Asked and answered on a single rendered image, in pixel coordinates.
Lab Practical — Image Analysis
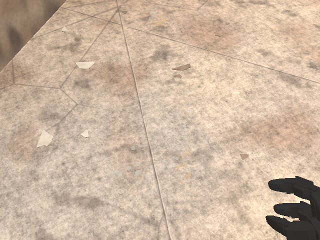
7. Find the right robot hand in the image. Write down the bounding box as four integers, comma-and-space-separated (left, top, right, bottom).
265, 176, 320, 240

